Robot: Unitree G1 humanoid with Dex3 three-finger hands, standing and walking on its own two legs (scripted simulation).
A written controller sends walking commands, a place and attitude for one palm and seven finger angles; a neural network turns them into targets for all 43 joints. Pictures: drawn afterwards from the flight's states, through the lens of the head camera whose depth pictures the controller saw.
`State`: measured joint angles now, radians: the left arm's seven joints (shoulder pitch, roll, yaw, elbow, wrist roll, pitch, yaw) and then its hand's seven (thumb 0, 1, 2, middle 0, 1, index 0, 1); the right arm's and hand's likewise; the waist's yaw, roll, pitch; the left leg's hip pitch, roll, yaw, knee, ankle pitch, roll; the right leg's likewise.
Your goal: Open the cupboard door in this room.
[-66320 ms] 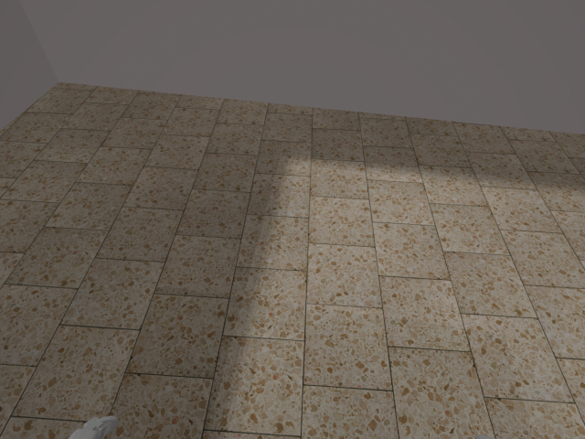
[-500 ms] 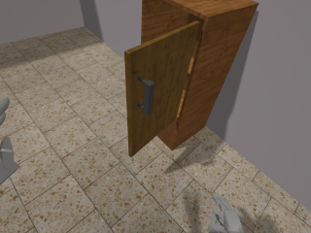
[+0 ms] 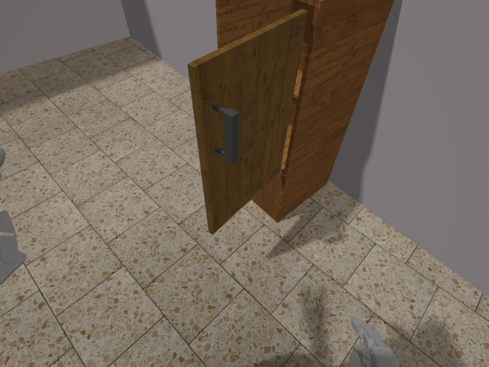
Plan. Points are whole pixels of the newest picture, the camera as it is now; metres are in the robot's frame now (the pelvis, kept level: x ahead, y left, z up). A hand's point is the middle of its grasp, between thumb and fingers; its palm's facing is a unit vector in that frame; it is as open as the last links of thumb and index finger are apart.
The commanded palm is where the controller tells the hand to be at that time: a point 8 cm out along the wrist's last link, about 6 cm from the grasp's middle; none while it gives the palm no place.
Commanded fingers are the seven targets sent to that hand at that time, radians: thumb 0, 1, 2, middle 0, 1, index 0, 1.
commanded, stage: stop stepping back and stand still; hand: left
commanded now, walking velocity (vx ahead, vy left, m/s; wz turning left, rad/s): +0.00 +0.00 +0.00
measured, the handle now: (224, 134) +0.59 +0.06 +0.03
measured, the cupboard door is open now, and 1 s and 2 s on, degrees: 98 98 98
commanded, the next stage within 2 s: let the arm hang, fingers relaxed in 0.04 s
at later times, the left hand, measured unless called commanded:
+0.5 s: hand out of the picture +0.05 +0.17 -0.17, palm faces +0.07 -0.98 -0.16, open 7.0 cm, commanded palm none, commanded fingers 0.00 0.90 0.90 -0.20 -0.30 -0.20 -0.30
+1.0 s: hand out of the picture +0.01 +0.20 -0.16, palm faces +0.05 -0.96 -0.26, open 7.4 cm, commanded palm none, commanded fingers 0.00 0.90 0.90 -0.20 -0.30 -0.20 -0.30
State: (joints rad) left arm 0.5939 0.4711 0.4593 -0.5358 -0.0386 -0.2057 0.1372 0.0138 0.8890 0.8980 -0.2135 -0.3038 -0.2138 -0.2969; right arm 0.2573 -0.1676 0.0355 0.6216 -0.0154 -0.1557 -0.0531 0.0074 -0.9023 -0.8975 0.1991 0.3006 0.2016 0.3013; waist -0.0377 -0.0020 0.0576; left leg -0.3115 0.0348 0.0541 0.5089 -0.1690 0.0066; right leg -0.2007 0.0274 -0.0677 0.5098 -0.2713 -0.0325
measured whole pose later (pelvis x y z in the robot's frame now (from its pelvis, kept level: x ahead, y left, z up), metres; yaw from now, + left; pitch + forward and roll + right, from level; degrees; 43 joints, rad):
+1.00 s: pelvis +0.00 +0.00 +0.01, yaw +2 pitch -2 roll +0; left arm 0.22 0.21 0.02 1.14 0.00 0.00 0.02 0.00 0.91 0.90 -0.20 -0.30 -0.20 -0.29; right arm 0.25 -0.19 0.01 1.15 -0.03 0.02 -0.02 0.00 -0.91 -0.90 0.20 0.30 0.20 0.30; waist 0.00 0.03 0.06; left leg -0.23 -0.01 -0.02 0.40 -0.14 0.00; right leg -0.14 0.02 -0.09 0.41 -0.23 -0.04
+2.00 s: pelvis +0.03 -0.01 +0.01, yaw +1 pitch -2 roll +0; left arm 0.24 0.17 0.01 1.14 0.00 -0.02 0.02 0.00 0.91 0.90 -0.20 -0.30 -0.20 -0.29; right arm 0.22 -0.17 0.01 1.15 -0.02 0.00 -0.03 0.00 -0.91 -0.90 0.20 0.30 0.20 0.30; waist 0.00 0.01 0.06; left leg -0.18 0.00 -0.02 0.38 -0.17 -0.01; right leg -0.09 0.03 -0.09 0.37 -0.26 -0.06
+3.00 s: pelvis +0.04 -0.02 +0.01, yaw +1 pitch -1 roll +0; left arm 0.23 0.19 0.02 1.14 0.00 -0.02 0.02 0.00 0.91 0.90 -0.20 -0.30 -0.21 -0.29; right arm 0.21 -0.20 0.01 1.15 -0.02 0.00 -0.03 0.00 -0.91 -0.90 0.20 0.30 0.20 0.30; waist 0.00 0.01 0.06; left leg -0.16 0.01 -0.02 0.36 -0.18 -0.02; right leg -0.06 0.04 -0.08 0.34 -0.26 -0.06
